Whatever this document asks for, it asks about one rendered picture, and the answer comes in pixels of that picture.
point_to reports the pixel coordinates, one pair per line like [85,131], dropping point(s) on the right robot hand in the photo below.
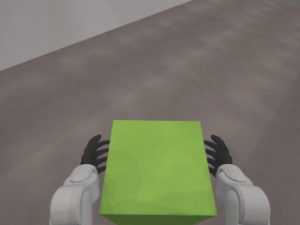
[221,156]

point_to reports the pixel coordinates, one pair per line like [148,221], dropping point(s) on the carton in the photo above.
[157,174]

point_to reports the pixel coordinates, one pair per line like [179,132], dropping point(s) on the left robot hand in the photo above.
[91,153]

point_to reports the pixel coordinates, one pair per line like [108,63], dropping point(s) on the left robot forearm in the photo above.
[71,204]

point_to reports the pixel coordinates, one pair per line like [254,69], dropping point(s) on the right robot forearm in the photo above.
[245,204]

